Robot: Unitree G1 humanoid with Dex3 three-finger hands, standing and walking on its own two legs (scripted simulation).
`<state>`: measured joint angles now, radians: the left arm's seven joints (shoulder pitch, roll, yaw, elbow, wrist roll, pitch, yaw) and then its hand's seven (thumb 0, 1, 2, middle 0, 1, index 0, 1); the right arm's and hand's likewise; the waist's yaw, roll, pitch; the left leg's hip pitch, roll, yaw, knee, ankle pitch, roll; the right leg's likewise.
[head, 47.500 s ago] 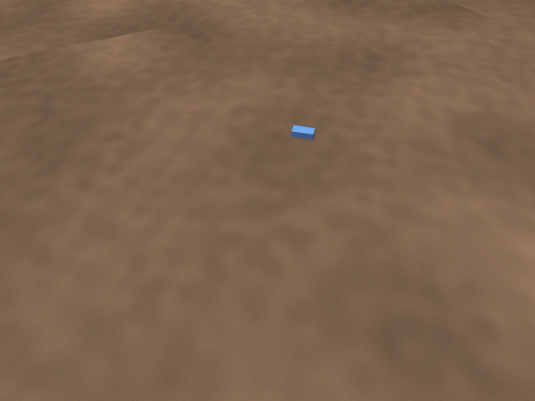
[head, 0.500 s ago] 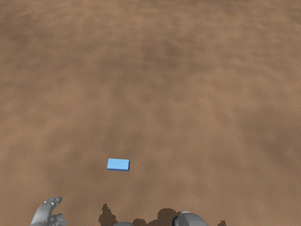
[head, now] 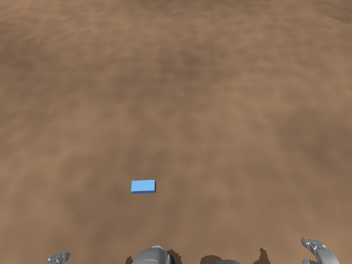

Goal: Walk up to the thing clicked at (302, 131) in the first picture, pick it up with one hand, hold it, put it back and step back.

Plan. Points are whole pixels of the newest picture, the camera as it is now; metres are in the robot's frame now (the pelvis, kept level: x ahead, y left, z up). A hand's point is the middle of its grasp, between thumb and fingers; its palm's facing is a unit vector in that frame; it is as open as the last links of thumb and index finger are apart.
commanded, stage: step back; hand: left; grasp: from above
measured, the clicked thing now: (143, 186) +0.55 +0.24 -0.73
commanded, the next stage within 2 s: none
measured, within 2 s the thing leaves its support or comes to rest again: neither
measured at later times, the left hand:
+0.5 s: hand out of the picture -0.03 +0.27 -0.14, palm faces +0.06 -0.94 -0.33, open 7.4 cm
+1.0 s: hand out of the picture -0.20 +0.22 -0.12, palm faces +0.04 -0.90 -0.44, open 7.4 cm
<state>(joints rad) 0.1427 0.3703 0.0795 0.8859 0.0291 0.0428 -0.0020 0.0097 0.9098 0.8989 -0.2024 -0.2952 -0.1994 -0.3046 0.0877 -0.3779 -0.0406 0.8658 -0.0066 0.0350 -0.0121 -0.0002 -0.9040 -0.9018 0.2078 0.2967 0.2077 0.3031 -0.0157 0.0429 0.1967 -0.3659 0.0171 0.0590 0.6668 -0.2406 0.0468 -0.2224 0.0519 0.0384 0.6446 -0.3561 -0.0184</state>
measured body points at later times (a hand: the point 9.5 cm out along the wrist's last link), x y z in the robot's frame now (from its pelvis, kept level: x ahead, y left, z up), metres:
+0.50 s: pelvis -0.13 +0.00 +0.02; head -0.08 +0.03 +0.46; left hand -0.03 +0.31 -0.11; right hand -0.04 -0.31 -0.09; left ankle -0.13 +0.12 -0.72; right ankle -0.13 -0.15 -0.64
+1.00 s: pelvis -0.29 -0.06 +0.01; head -0.23 -0.07 +0.45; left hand -0.20 +0.27 -0.09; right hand -0.18 -0.37 -0.12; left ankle -0.34 +0.07 -0.67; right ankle -0.23 -0.17 -0.72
